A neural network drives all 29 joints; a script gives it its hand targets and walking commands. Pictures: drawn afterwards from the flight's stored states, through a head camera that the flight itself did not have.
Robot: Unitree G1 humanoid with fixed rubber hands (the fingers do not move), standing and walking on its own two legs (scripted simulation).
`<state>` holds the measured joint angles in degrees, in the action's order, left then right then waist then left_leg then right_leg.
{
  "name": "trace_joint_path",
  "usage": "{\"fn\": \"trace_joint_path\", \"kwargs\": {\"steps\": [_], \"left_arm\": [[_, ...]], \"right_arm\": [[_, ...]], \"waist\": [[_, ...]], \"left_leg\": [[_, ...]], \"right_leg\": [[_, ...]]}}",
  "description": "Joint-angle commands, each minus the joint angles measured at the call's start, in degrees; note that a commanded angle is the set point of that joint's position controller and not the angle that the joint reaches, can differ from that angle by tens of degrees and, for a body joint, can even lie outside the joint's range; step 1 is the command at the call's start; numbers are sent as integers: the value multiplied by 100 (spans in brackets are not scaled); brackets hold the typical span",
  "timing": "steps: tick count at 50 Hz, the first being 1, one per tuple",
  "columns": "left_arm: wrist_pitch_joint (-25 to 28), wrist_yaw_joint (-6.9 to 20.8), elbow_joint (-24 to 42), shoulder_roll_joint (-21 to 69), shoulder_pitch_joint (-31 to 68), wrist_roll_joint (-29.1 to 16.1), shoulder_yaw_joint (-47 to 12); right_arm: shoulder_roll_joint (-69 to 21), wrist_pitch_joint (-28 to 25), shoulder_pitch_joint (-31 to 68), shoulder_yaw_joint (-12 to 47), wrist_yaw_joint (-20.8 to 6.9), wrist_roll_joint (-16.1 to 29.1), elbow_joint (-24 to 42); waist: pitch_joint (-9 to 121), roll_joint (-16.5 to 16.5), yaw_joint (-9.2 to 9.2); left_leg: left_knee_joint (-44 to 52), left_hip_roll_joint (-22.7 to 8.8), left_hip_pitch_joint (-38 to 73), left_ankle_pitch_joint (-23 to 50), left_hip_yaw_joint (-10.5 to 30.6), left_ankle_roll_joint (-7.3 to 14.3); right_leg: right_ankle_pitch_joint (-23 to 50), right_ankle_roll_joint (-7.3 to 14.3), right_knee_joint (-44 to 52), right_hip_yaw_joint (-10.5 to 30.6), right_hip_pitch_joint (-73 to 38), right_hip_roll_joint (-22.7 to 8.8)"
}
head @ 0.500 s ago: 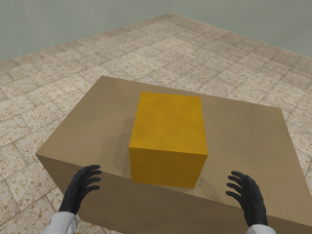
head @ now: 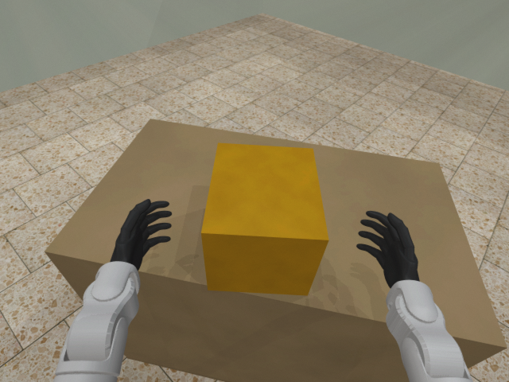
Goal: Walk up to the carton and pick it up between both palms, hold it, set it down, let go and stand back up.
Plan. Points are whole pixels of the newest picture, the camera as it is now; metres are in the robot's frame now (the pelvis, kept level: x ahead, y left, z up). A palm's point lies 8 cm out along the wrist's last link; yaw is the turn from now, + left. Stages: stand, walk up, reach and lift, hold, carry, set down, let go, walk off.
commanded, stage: reach and lift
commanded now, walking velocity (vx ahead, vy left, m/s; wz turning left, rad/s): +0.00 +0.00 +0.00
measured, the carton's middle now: (261, 217) +0.43 +0.00 +0.01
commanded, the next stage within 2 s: none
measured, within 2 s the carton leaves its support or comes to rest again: neither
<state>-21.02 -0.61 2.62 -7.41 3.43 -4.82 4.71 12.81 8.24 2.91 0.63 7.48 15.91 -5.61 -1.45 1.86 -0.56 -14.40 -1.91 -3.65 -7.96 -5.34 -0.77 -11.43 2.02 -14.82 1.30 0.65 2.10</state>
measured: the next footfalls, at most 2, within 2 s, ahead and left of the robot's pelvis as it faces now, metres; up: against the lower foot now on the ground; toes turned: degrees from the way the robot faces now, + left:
none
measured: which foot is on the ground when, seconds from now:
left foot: down 0.00-1.00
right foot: down 0.00-1.00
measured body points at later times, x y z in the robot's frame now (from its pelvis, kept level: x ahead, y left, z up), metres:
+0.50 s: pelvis -0.01 +0.00 +0.00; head -0.01 +0.01 +0.45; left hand +0.38 +0.18 +0.13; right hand +0.38 -0.20 +0.12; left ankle +0.00 +0.13 -0.75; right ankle -0.04 -0.10 -0.75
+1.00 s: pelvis -0.01 +0.00 +0.00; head +0.00 +0.02 +0.45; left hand +0.45 +0.19 +0.17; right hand +0.44 -0.20 +0.17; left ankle +0.00 +0.13 -0.75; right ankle -0.03 -0.10 -0.75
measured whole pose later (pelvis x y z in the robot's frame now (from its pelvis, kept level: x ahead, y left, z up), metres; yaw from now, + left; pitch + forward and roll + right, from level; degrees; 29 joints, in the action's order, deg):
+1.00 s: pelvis -0.01 +0.00 +0.00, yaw -1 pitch +7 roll -1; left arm -17.1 -4.9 -52.8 -15.0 56.7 -7.5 4.1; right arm 19.7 10.1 57.6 4.8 5.3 23.5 -61.4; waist 6.5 1.0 0.0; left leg -20.5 -3.0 -18.1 -8.9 -3.8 -0.7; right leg -10.2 1.8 -17.5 0.9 13.8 3.2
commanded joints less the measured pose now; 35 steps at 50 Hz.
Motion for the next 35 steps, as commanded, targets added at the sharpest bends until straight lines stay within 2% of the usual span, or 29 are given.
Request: {"fn": "trace_joint_path", "kwargs": {"steps": [1,8,19,26,35], "left_arm": [[-153,-27,554,-259,1437,76,197],[-404,-107,30,-275,2471,155,361],[-611,-168,-943,-484,3861,230,541],[-452,-218,-1792,-713,4743,193,516],[-2,-324,-3159,-1024,5910,62,362]], "right_arm": [[552,12,1534,-181,13,49,345],[655,158,2654,-153,27,74,-275],[896,325,4210,-21,114,263,-1410],[1034,358,5152,30,68,398,-2270],[1231,227,6334,106,-53,537,-3539]], "waist": [[869,-86,44],[1214,-68,39],[1766,-23,61],[2027,-63,77],[2471,-121,75]], "left_leg": [[-199,54,1483,981,381,77],[-184,65,1258,669,301,154],[-305,115,1087,829,261,195],[-404,121,1031,940,298,188],[-604,108,974,1213,376,148]], "right_leg": [[1460,-297,233,10,1406,-59],[1335,-367,85,0,1380,-12],[1896,-491,-123,-7,1116,71],[2036,-515,-134,-23,1145,95],[2186,-532,-137,-59,1312,107]]}}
